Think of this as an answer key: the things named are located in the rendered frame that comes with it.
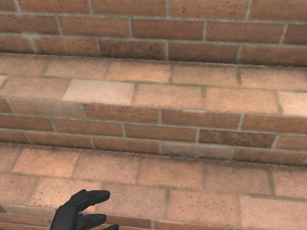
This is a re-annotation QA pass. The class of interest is robot left hand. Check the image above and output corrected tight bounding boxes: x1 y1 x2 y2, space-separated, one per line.
50 189 119 230

